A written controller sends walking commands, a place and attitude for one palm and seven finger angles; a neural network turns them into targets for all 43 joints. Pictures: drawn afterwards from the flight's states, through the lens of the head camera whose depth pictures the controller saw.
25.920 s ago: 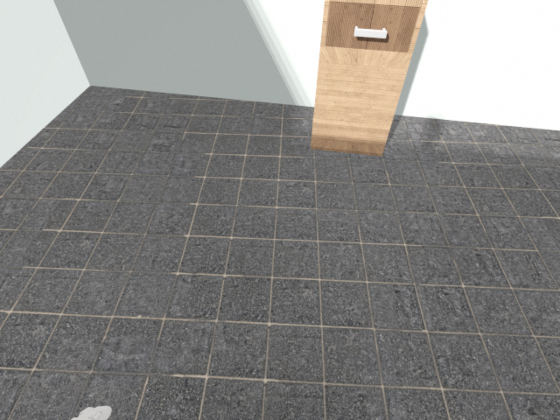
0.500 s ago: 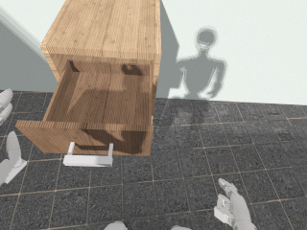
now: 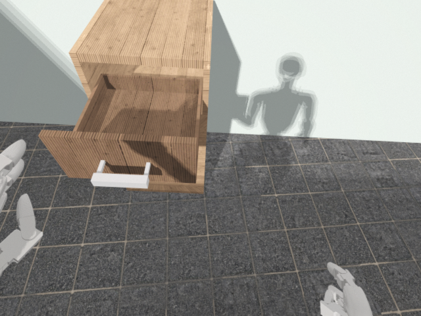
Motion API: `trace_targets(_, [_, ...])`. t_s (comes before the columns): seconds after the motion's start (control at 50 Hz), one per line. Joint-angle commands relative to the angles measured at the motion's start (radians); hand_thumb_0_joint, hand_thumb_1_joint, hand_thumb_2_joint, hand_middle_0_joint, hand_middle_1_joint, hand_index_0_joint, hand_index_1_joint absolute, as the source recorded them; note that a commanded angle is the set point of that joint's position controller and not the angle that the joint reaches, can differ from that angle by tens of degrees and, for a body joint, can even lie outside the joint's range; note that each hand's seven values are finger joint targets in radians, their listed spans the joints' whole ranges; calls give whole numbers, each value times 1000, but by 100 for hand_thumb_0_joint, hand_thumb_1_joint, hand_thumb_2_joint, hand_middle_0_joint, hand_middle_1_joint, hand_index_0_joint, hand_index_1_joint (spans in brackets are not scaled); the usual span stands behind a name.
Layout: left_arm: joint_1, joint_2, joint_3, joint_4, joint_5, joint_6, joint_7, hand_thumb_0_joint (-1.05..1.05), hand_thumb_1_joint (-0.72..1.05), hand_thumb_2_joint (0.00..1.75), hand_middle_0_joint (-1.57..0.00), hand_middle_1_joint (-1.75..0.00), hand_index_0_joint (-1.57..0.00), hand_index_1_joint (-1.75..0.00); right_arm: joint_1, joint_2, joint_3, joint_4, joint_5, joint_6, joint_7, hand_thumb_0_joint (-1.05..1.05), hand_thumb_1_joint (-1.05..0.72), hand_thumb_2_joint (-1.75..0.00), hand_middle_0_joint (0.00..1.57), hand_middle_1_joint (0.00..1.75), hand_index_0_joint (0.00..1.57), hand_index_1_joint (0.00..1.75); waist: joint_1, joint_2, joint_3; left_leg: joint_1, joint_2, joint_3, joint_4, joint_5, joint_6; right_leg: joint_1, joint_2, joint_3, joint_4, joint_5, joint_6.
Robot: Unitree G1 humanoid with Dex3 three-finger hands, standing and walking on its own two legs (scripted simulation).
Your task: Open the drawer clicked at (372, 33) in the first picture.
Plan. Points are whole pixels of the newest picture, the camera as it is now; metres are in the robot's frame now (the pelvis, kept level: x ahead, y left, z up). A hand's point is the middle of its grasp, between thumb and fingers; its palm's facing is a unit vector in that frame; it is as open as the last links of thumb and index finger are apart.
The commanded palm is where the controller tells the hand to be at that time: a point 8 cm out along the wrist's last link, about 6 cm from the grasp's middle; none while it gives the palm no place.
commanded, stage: stop stepping back and stand still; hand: left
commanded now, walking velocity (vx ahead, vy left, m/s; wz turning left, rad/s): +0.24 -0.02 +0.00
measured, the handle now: (122, 173) +0.45 +0.24 -0.08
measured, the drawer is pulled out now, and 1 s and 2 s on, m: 0.30 0.30 0.30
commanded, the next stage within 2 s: let the arm hang, fingers relaxed in 0.38 s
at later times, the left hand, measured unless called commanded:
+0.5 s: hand (35, 249) +0.18 +0.22 +0.15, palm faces +0.33 -0.82 -0.46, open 7.4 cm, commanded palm none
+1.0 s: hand out of the picture -0.02 +0.20 -0.17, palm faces +0.07 -0.97 -0.22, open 7.1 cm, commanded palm none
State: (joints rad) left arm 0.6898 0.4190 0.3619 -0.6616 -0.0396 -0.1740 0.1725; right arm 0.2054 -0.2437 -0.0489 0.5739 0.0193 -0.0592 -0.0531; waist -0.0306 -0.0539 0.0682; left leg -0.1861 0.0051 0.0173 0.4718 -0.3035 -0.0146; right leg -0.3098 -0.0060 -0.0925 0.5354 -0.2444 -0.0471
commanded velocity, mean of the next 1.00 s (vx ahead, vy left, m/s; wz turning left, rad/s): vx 0.05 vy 0.00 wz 0.00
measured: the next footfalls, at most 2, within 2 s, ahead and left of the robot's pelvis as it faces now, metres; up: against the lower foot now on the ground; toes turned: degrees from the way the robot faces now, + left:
none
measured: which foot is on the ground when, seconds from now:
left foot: down 0.00-1.00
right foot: down 0.00-1.00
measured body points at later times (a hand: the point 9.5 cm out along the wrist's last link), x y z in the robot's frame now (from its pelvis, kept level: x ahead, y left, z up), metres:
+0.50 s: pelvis -0.01 -0.01 +0.00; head +0.00 -0.01 +0.45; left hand +0.16 +0.27 +0.18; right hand +0.13 -0.24 -0.10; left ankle -0.03 +0.12 -0.73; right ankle +0.03 -0.08 -0.74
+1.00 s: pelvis +0.00 +0.01 +0.01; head +0.02 +0.01 +0.45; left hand -0.02 +0.25 -0.15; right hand -0.02 -0.21 -0.15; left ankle -0.04 +0.12 -0.74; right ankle +0.03 -0.08 -0.74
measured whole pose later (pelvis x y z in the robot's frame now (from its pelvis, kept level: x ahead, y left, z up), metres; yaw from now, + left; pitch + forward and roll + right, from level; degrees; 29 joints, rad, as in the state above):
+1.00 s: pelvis +0.00 +0.01 +0.01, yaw +1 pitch -2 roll +0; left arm 0.30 0.18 0.04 1.07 0.01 0.03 0.03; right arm 0.33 -0.14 0.00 1.06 -0.01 0.02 -0.04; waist 0.01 0.00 0.09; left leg -0.12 0.02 0.04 0.44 -0.29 0.00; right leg -0.19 0.03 -0.08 0.41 -0.18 -0.05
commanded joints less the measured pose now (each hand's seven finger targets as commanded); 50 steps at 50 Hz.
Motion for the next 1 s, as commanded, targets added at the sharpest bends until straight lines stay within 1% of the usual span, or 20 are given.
trace_targets(0.0, [35, 131, 144, -197, -6, -83, 18, 0, 90, 90, -20, -30, -20, -30, -81, -81, -8, -153, 11, -67, 12, 0, -90, -90, 20, 30, 20, 30, 15, 179, -117, -192, 130, -101, -107, 59, 80, 244, -42, 81, -50, 26, 50])
trace_targets(0.04, [5, 121, 126, -142, -6, -83, 17, 0, 90, 90, -20, -30, -20, -30, -79, -88, -13, -150, 10, -71, 8, 0, -90, -90, 20, 30, 20, 30, 10, 78, -67, -241, 75, -75, -77, -199, 79, 182, -61, 172, -152, -202, 40])
trace_targets(0.08, [-37, 104, 98, -133, 2, -80, 16, 0, 90, 90, -20, -30, -20, -30, -59, -94, -17, -146, 4, -68, 4, 0, -90, -90, 20, 30, 20, 30, -7, 7, -42, -201, 29, -53, 16, -228, 78, 66, -110, 280, -245, -384, 0])
trace_targets(0.12, [-82, 97, 80, -106, 8, -76, 14, 0, 90, 90, -20, -30, -20, -30, -56, -89, -9, -134, -3, -68, 4, 0, -90, -90, 20, 30, 20, 30, -13, -29, -28, -172, 10, -39, 58, -178, 79, 17, -138, 313, -265, -408, -23])
trace_targets(0.16, [-120, 115, 88, -118, 7, -76, 16, 0, 90, 90, -20, -30, -20, -30, -67, -87, -1, -128, -6, -69, 3, 0, -90, -90, 20, 30, 20, 30, -9, 6, -39, -115, 18, -54, 12, -150, 83, -7, -126, 278, -233, -373, -23])
trace_targets(0.24, [-112, 96, 79, -115, 22, -65, 17, 0, 90, 90, -20, -30, -20, -30, -81, -82, 15, -133, -9, -72, 0, 0, -90, -90, 20, 30, 20, 30, 2, 197, -11, -258, 149, -246, -223, -366, 134, 88, 23, 91, 14, -208, 36])
trace_targets(0.3, [-72, 117, 108, -130, 19, -65, 16, 0, 90, 90, -20, -30, -20, -30, -83, -66, 19, -130, -16, -74, 1, 0, -90, -90, 20, 30, 20, 30, 14, 174, -56, -251, 147, -201, -155, -142, 123, 176, 17, 69, -6, -54, 43])
trace_targets(0.36, [-60, 118, 108, -138, 6, -72, 10, 0, 90, 90, -20, -30, -20, -30, -88, -63, 17, -132, -14, -79, 4, 0, -90, -90, 20, 30, 20, 30, 14, 95, -57, -245, 59, -97, -46, -70, 76, 182, -46, 201, -134, -71, 9])
trace_targets(0.4, [-44, 111, 102, -105, 0, -78, 11, 0, 90, 90, -20, -30, -20, -30, -60, -60, 14, -125, -11, -69, 10, 0, -90, -90, 20, 30, 20, 30, 2, -7, -64, -230, 11, -53, 81, -103, 53, 145, -154, 365, -270, -233, -28])
trace_targets(0.44, [-45, 108, 92, -99, -3, -77, 14, 0, 90, 90, -20, -30, -20, -30, -58, -62, 7, -124, -7, -55, 15, 0, -90, -90, 20, 30, 20, 30, -3, -58, -79, -186, 2, -37, 171, -69, 43, 114, -232, 423, -337, -254, -63])
trace_targets(0.46, [-220, -57, -265, 729, 80, 68, -114, 0, 90, 90, -20, -30, -20, -30, -53, -97, -34, 132, -30, -108, 98, 0, -90, -90, 20, 30, 20, 30, -40, -53, -53, -160, 91, -49, 278, -53, 26, -43, -288, 235, -154, -3, -93])
trace_targets(0.5, [-234, -127, -233, 771, 78, 165, -147, 0, 90, 90, -20, -30, -20, -30, 128, -25, -2, 132, -30, 9, 82, 0, -90, -90, 20, 30, 20, 30, -30, -36, -85, -74, 63, -67, 128, 33, 53, -112, -164, 121, -36, -3, -49])
trace_targets(0.54, [-279, -137, -266, 857, 79, 173, -158, 0, 90, 90, -20, -30, -20, -30, 72, -68, 1, 106, -53, 24, 70, 0, -90, -90, 20, 30, 20, 30, 1, -29, -35, -141, 116, -163, 69, 103, 113, -110, -81, 107, 34, -13, -9])
trace_targets(0.58, [-340, -132, -274, 963, 79, 174, -157, 0, 90, 90, -20, -30, -20, -30, 68, -77, 0, 116, -54, 27, 54, 0, -90, -90, 20, 30, 20, 30, 16, -44, -128, -118, 114, -139, 73, 375, 104, 64, -79, 93, 69, 304, -5])
trace_targets(0.64, [-342, -85, -270, 1203, 68, 177, -148, 0, 90, 90, -20, -30, -20, -30, 59, -49, 9, 174, -35, 45, 30, 0, -90, -90, 20, 30, 20, 30, 37, -68, -185, -90, 28, -21, 113, 234, 43, 241, -168, 203, -24, 564, -53])
trace_targets(0.68, [-393, -80, -283, 1330, 60, 177, -145, 0, 90, 90, -20, -30, -20, -30, 84, -34, 17, 235, -32, 53, 22, 0, -90, -90, 20, 30, 20, 30, 19, 61, -145, -25, 42, -25, 36, 206, 38, 196, -150, 184, -56, 480, -57])
trace_targets(0.74, [-401, -108, -298, 1479, 53, 180, -147, 0, 90, 90, -20, -30, -20, -30, 77, -18, 33, 306, -32, 51, 13, 0, -90, -90, 20, 30, 20, 30, 35, 195, -70, -37, 84, -56, -58, 238, 53, 194, -83, 149, -99, 264, -22])
trace_targets(0.8, [-379, -149, -295, 1558, 55, 181, -145, 0, 90, 90, -20, -30, -20, -30, 116, 4, 28, 354, -34, 55, 7, 0, -90, -90, 20, 30, 20, 30, 39, 214, -65, -28, 95, -61, -86, 182, 61, 208, -73, 132, -153, 194, -19])
trace_targets(0.86, [-378, -158, -307, 1625, 54, 176, -145, 0, 90, 90, -20, -30, -20, -30, 152, 11, 27, 397, -30, 58, 5, 0, -90, -90, 20, 30, 20, 30, 31, 114, -42, -3, 99, -58, -101, 163, 58, 190, -77, 138, -181, 192, -23])
trace_targets(0.98, [-355, -172, -325, 1720, 50, 174, -141, 0, 90, 90, -20, -30, -20, -30, 203, 29, 36, 472, -27, 61, 3, 0, -90, -90, 20, 30, 20, 30, 31, 61, 10, -3, 100, -52, -134, 132, 60, 179, -81, 134, -213, 147, -16])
